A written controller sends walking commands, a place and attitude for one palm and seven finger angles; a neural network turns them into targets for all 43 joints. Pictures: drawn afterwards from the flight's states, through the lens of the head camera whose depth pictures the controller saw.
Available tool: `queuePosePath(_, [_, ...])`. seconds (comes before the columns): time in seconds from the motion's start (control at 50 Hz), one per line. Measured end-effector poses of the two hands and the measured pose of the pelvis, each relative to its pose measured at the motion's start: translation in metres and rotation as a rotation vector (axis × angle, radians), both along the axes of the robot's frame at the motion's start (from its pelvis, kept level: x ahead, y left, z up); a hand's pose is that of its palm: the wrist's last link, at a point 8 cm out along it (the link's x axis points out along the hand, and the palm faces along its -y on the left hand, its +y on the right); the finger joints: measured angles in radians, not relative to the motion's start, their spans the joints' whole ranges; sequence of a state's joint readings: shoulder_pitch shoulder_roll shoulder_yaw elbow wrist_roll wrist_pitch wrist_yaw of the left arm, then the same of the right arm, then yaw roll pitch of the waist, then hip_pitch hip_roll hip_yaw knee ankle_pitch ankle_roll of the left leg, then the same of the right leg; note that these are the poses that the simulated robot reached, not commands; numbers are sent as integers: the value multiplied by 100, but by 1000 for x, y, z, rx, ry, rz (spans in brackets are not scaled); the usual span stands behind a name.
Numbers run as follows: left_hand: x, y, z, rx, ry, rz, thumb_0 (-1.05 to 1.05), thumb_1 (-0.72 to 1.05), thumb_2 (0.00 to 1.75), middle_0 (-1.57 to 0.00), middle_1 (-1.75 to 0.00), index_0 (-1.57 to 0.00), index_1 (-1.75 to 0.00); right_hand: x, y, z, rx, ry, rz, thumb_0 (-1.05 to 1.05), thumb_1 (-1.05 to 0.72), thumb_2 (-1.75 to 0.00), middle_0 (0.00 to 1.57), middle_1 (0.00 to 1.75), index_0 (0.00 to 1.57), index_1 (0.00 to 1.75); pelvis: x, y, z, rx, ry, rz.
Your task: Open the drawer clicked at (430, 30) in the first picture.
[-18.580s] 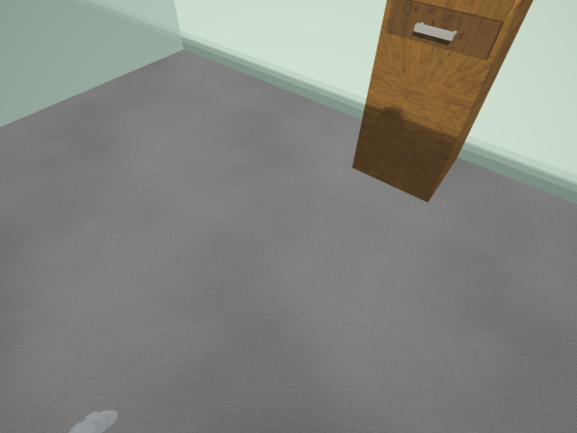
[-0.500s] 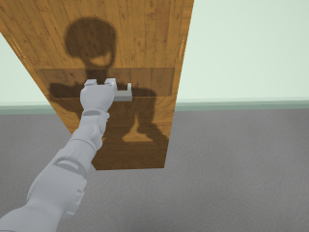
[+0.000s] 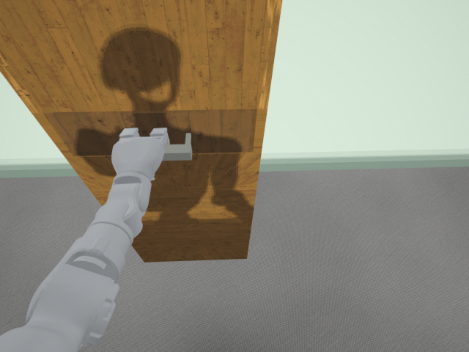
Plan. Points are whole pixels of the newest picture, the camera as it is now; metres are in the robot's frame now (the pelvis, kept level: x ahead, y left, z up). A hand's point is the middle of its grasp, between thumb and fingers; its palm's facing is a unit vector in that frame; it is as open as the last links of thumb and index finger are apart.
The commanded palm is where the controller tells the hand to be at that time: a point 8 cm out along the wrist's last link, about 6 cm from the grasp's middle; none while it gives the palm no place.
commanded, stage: pull the drawer open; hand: left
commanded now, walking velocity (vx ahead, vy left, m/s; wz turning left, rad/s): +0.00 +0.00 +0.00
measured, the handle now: (156, 145) +0.50 +0.14 +0.04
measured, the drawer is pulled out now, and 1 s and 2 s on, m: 0.00 0.12 0.24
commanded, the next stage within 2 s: none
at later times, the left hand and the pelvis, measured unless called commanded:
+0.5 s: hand (144, 197) +0.39 +0.16 +0.01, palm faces -0.01 -0.07 -1.00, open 5.5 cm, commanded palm +0.36 +0.16 +0.07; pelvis +0.01 +0.00 +0.01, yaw +1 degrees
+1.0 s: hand (139, 229) +0.33 +0.16 +0.01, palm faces +0.01 -0.09 -1.00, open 5.5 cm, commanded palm +0.29 +0.16 +0.07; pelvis +0.00 +0.00 +0.01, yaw +0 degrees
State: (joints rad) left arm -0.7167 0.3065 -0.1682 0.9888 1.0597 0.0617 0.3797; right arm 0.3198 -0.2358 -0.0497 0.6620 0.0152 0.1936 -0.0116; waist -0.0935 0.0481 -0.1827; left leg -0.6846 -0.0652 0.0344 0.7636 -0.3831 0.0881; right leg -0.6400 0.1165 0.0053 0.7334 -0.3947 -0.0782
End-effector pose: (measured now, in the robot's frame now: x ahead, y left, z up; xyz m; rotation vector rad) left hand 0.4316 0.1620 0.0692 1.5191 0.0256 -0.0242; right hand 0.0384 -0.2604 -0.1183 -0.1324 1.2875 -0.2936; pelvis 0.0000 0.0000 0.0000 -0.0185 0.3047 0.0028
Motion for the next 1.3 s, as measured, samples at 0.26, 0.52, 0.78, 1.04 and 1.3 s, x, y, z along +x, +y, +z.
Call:
queuePosePath(0.26, [-31, 1, -2, -24, -25, -6, 1, 73, 80, -30, -135, -42, -135, 35, 2, 1, 41, -57, 35, 1, -90, -90, 20, 30, 20, 30, 9, -2, 5, 7, -30, -2])
queuePosePath(0.52, [-60, 0, -2, -16, -26, 6, 1, 72, 81, -31, -135, -41, -135, 86, 11, 9, 64, -183, 95, 1, -90, -90, 20, 30, 20, 30, 7, -3, 6, 12, -67, 7])
queuePosePath(0.78, [-95, 1, -2, -43, -42, 3, 2, 72, 81, -29, -135, -42, -135, 101, 14, 15, 73, -241, 126, 1, -90, -90, 20, 30, 20, 30, 5, -5, 7, 17, -95, -1])
queuePosePath(1.04, [-128, 1, -3, -40, -46, 7, 2, 71, 82, -30, -135, -42, -135, 107, 20, 16, 91, -288, 155, 1, -90, -90, 19, 30, 20, 30, -3, -5, 6, 21, -127, 2])
queuePosePath(1.3, [-154, 1, -2, -57, -47, 9, 3, 71, 81, -30, -135, -42, -135, 117, 24, 22, 99, -344, 188, 1, -90, -90, 20, 30, 20, 30, -8, -8, 5, 25, -146, -5])
